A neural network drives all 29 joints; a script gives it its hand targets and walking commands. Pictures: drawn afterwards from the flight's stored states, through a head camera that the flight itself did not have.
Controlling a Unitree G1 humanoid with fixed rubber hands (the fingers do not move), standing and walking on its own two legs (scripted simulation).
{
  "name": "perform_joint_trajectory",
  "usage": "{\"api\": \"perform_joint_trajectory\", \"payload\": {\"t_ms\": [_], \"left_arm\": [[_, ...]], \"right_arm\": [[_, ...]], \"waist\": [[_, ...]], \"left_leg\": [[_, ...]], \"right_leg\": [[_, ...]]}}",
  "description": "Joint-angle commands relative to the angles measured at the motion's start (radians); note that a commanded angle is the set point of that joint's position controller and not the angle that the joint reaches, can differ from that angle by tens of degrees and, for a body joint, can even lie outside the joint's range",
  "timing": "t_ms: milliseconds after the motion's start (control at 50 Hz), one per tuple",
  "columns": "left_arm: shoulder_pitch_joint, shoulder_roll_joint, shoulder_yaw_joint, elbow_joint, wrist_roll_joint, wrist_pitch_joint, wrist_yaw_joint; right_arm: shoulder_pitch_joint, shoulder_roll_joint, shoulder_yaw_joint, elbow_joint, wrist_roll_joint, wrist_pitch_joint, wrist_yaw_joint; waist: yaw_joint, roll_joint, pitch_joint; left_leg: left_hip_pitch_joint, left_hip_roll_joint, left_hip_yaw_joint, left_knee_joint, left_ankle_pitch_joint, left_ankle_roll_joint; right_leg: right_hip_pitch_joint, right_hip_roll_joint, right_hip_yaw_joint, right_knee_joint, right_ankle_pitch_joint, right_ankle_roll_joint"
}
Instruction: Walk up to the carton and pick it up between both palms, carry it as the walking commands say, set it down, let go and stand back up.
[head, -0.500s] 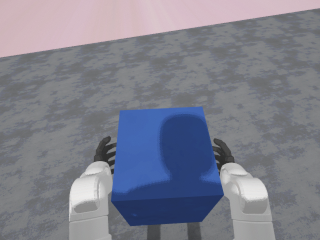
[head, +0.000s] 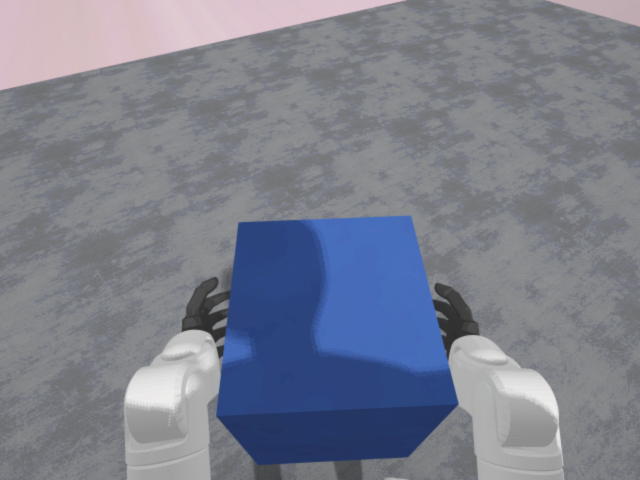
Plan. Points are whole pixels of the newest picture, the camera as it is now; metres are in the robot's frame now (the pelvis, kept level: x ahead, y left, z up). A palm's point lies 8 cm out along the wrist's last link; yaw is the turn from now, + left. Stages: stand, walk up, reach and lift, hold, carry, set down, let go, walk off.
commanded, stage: carry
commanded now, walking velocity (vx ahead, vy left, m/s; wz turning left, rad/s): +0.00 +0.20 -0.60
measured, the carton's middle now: (329, 348) +0.27 +0.01 +0.03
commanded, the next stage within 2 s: none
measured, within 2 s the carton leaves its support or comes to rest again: neither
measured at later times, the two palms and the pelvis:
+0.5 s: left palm (186, 357) +0.24 +0.18 +0.07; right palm (451, 443) +0.15 -0.10 +0.08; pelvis -0.05 +0.10 +0.00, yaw -17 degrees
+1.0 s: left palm (186, 373) +0.22 +0.17 +0.07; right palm out of the picture +0.04 -0.06 +0.07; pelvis -0.08 +0.21 +0.00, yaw -34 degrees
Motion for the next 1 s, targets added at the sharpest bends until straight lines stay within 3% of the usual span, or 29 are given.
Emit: {"api": "perform_joint_trajectory", "payload": {"t_ms": [0, 40, 60, 80, 100, 140, 160, 240, 260, 280, 340, 360, 380, 400, 420, 440, 520, 600, 640, 660, 680, 700, 720, 760, 800, 840, 920, 960, 980], "left_arm": [[-0.500, -0.927, -0.709, -0.133, -0.355, -0.017, -0.189], [-0.478, -0.917, -0.713, -0.157, -0.350, -0.022, -0.190], [-0.468, -0.926, -0.693, -0.120, -0.345, -0.014, -0.190], [-0.485, -0.936, -0.705, -0.134, -0.357, -0.019, -0.201], [-0.463, -0.932, -0.671, -0.107, -0.341, -0.030, -0.200], [-0.489, -0.957, -0.684, -0.166, -0.350, -0.049, -0.193], [-0.478, -0.958, -0.679, -0.143, -0.326, -0.045, -0.191], [-0.437, -0.932, -0.647, -0.176, -0.297, -0.067, -0.181], [-0.420, -0.923, -0.626, -0.204, -0.302, -0.078, -0.178], [-0.448, -0.941, -0.638, -0.211, -0.310, -0.072, -0.179], [-0.422, -0.906, -0.645, -0.232, -0.300, -0.062, -0.174], [-0.374, -0.878, -0.644, -0.195, -0.270, -0.057, -0.169], [-0.394, -0.887, -0.651, -0.210, -0.281, -0.050, -0.166], [-0.413, -0.890, -0.673, -0.212, -0.286, -0.048, -0.170], [-0.427, -0.918, -0.698, -0.226, -0.296, -0.040, -0.172], [-0.451, -0.904, -0.706, -0.201, -0.301, -0.043, -0.179], [-0.573, -0.969, -0.769, -0.251, -0.390, -0.051, -0.189], [-0.499, -0.927, -0.756, -0.220, -0.376, -0.042, -0.191], [-0.466, -0.934, -0.752, -0.199, -0.377, -0.044, -0.194], [-0.497, -0.923, -0.736, -0.210, -0.368, -0.044, -0.192], [-0.405, -0.885, -0.715, -0.145, -0.339, -0.031, -0.190], [-0.478, -0.921, -0.728, -0.185, -0.352, -0.045, -0.195], [-0.437, -0.941, -0.706, -0.106, -0.329, -0.035, -0.199], [-0.449, -0.970, -0.686, -0.131, -0.327, -0.049, -0.193], [-0.507, -0.976, -0.678, -0.183, -0.315, -0.066, -0.184], [-0.498, -0.945, -0.680, -0.202, -0.298, -0.068, -0.175], [-0.384, -0.929, -0.658, -0.166, -0.250, -0.055, -0.165], [-0.460, -0.943, -0.688, -0.227, -0.274, -0.053, -0.165], [-0.512, -0.940, -0.720, -0.243, -0.300, -0.045, -0.170]], "right_arm": [[-0.556, 0.871, 0.526, -0.177, 0.235, -0.070, 0.135], [-0.495, 0.865, 0.530, -0.166, 0.250, -0.072, 0.136], [-0.514, 0.861, 0.515, -0.134, 0.236, -0.062, 0.127], [-0.624, 0.879, 0.562, -0.251, 0.264, -0.068, 0.135], [-0.602, 0.891, 0.584, -0.217, 0.263, -0.065, 0.140], [-0.676, 0.923, 0.617, -0.275, 0.318, -0.078, 0.148], [-0.649, 0.914, 0.612, -0.247, 0.307, -0.074, 0.150], [-0.665, 0.938, 0.650, -0.290, 0.341, -0.091, 0.149], [-0.675, 0.948, 0.662, -0.301, 0.355, -0.091, 0.148], [-0.649, 0.944, 0.645, -0.287, 0.340, -0.089, 0.142], [-0.603, 0.945, 0.636, -0.262, 0.331, -0.077, 0.148], [-0.555, 0.909, 0.616, -0.229, 0.314, -0.080, 0.144], [-0.563, 0.930, 0.623, -0.209, 0.321, -0.064, 0.155], [-0.525, 0.938, 0.613, -0.177, 0.315, -0.074, 0.157], [-0.539, 0.906, 0.594, -0.208, 0.292, -0.079, 0.157], [-0.556, 0.913, 0.610, -0.230, 0.301, -0.090, 0.163], [-0.591, 0.925, 0.558, -0.265, 0.278, -0.114, 0.155], [-0.519, 0.890, 0.553, -0.239, 0.254, -0.106, 0.144], [-0.485, 0.863, 0.540, -0.226, 0.237, -0.106, 0.138], [-0.465, 0.877, 0.529, -0.158, 0.237, -0.093, 0.136], [-0.439, 0.854, 0.541, -0.134, 0.234, -0.081, 0.136], [-0.529, 0.884, 0.583, -0.215, 0.258, -0.085, 0.142], [-0.593, 0.889, 0.592, -0.212, 0.267, -0.079, 0.149], [-0.647, 0.915, 0.615, -0.246, 0.306, -0.082, 0.160], [-0.664, 0.965, 0.629, -0.254, 0.337, -0.096, 0.166], [-0.643, 0.943, 0.620, -0.241, 0.332, -0.092, 0.168], [-0.640, 0.931, 0.637, -0.268, 0.352, -0.086, 0.166], [-0.581, 0.953, 0.635, -0.222, 0.334, -0.079, 0.169], [-0.528, 0.948, 0.607, -0.185, 0.305, -0.076, 0.175]], "waist": [[-0.018, 0.187, -0.380], [-0.001, 0.178, -0.382], [0.017, 0.025, -0.373], [0.005, -0.282, -0.369], [0.001, -0.324, -0.388], [0.006, -0.083, -0.387], [0.006, -0.052, -0.352], [0.010, -0.119, -0.384], [0.008, -0.214, -0.413], [0.011, -0.174, -0.397], [0.005, -0.246, -0.388], [0.003, -0.175, -0.438], [-0.014, -0.194, -0.423], [-0.015, -0.018, -0.434], [-0.022, 0.268, -0.392], [-0.026, 0.324, -0.401], [-0.025, 0.214, -0.300], [-0.021, 0.242, -0.354], [-0.016, 0.176, -0.376], [-0.005, 0.070, -0.380], [0.006, -0.118, -0.349], [-0.008, -0.343, -0.398], [-0.004, -0.233, -0.317], [-0.004, -0.096, -0.306], [-0.004, -0.128, -0.315], [-0.004, -0.203, -0.313], [-0.008, -0.115, -0.367], [-0.022, 0.283, -0.342], [-0.030, 0.346, -0.306]], "left_leg": [[0.261, 0.216, -0.145, -0.104, 0.362, 0.144], [0.150, 0.189, -0.055, -0.023, 0.264, 0.073], [0.010, 0.164, -0.040, 0.091, 0.191, 0.013], [-0.305, 0.049, -0.023, 0.292, -0.179, -0.077], [-0.381, 0.027, -0.158, 0.465, -0.284, -0.096], [-0.361, 0.065, -0.214, 0.564, -0.186, -0.096], [-0.363, 0.071, -0.204, 0.508, -0.163, -0.103], [-0.206, 0.004, -0.137, 0.367, -0.140, -0.111], [-0.172, 0.012, -0.150, 0.338, -0.136, -0.114], [-0.143, -0.025, -0.124, 0.251, -0.152, -0.098], [-0.013, -0.044, -0.105, 0.103, -0.106, -0.080], [0.057, -0.081, -0.077, -0.015, -0.115, -0.078], [0.186, -0.044, -0.087, -0.175, -0.068, -0.063], [0.294, 0.070, -0.219, -0.252, -0.053, -0.028], [0.343, 0.258, -0.421, -0.299, 0.094, 0.078], [0.326, 0.356, -0.427, -0.255, 0.309, 0.175], [0.299, 0.260, -0.227, -0.162, 0.488, 0.144], [0.289, 0.241, -0.124, -0.089, 0.436, 0.135], [0.267, 0.231, -0.086, -0.034, 0.401, 0.100], [0.108, 0.210, -0.051, 0.038, 0.258, 0.031], [-0.141, 0.143, 0.001, 0.213, 0.037, -0.056], [-0.293, 0.012, -0.083, 0.384, -0.285, -0.095], [-0.328, 0.051, -0.173, 0.512, -0.265, -0.098], [-0.268, 0.059, -0.169, 0.477, -0.192, -0.100], [-0.176, 0.050, -0.146, 0.351, -0.161, -0.096], [-0.048, 0.009, -0.104, 0.225, -0.158, -0.099], [0.240, -0.033, -0.085, -0.146, -0.110, -0.062], [0.304, 0.314, -0.473, -0.327, -0.068, 0.094], [0.283, 0.352, -0.411, -0.306, 0.147, 0.159]], "right_leg": [[0.098, 0.009, -0.060, -0.218, 0.033, -0.042], [0.282, -0.007, -0.016, -0.492, 0.174, -0.073], [0.456, -0.126, 0.178, -0.605, 0.264, -0.107], [0.617, -0.443, 0.604, -0.609, 0.648, -0.220], [0.592, -0.462, 0.719, -0.619, 0.733, -0.295], [0.536, -0.363, 0.522, -0.554, 0.651, -0.255], [0.516, -0.315, 0.457, -0.548, 0.619, -0.224], [0.425, -0.240, 0.377, -0.563, 0.554, -0.174], [0.426, -0.221, 0.343, -0.561, 0.450, -0.148], [0.412, -0.207, 0.358, -0.569, 0.396, -0.144], [0.345, -0.186, 0.328, -0.555, 0.404, -0.105], [0.369, -0.190, 0.358, -0.536, 0.451, -0.115], [0.300, -0.147, 0.304, -0.450, 0.472, -0.078], [0.157, -0.073, 0.223, -0.351, 0.322, -0.041], [-0.032, 0.037, 0.084, -0.170, 0.022, 0.011], [-0.099, 0.028, 0.001, 0.042, -0.163, 0.018], [-0.125, -0.012, -0.009, 0.126, -0.046, 0.005], [0.063, 0.006, -0.059, -0.158, 0.032, -0.034], [0.209, 0.020, -0.071, -0.418, 0.126, -0.057], [0.405, -0.044, 0.028, -0.542, 0.210, -0.067], [0.535, -0.276, 0.402, -0.626, 0.348, -0.131], [0.560, -0.467, 0.695, -0.624, 0.628, -0.251], [0.520, -0.417, 0.623, -0.602, 0.718, -0.266], [0.428, -0.317, 0.430, -0.564, 0.571, -0.190], [0.387, -0.253, 0.341, -0.555, 0.575, -0.159], [0.296, -0.230, 0.319, -0.595, 0.351, -0.128], [0.212, -0.156, 0.298, -0.574, 0.117, -0.066], [-0.010, 0.050, 0.033, -0.191, 0.015, 0.003], [-0.055, 0.034, -0.031, 0.023, -0.126, -0.001]]}}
